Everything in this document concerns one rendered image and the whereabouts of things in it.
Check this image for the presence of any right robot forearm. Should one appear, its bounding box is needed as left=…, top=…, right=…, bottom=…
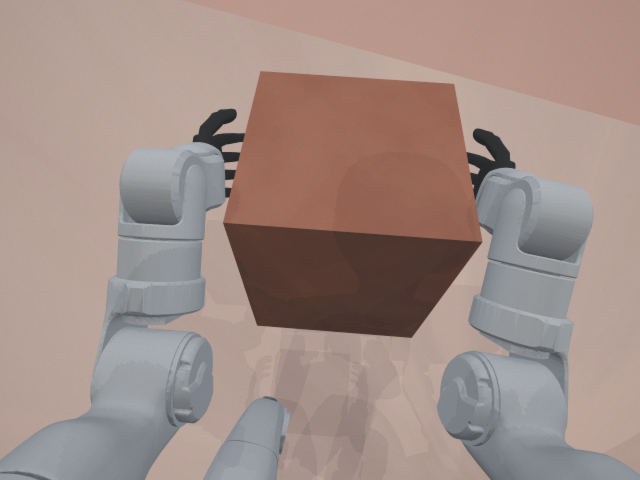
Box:
left=468, top=168, right=594, bottom=428

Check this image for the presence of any left robot forearm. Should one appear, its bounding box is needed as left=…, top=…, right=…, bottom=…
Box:
left=90, top=142, right=226, bottom=404

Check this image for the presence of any robot left thigh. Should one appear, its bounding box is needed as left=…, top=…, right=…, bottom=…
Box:
left=203, top=398, right=291, bottom=480

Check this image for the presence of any robot left hand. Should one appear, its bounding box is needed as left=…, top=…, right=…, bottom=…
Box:
left=193, top=109, right=245, bottom=198

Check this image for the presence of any carton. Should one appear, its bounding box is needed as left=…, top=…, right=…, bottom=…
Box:
left=223, top=71, right=482, bottom=338

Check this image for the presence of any robot right hand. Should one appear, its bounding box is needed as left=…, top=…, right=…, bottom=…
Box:
left=467, top=128, right=516, bottom=200

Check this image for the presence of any robot left shin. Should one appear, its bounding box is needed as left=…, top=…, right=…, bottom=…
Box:
left=250, top=396, right=278, bottom=404

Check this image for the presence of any robot left upper arm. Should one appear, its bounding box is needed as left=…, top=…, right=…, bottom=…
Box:
left=0, top=327, right=213, bottom=480

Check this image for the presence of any robot right upper arm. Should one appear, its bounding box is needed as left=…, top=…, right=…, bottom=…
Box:
left=437, top=351, right=640, bottom=480

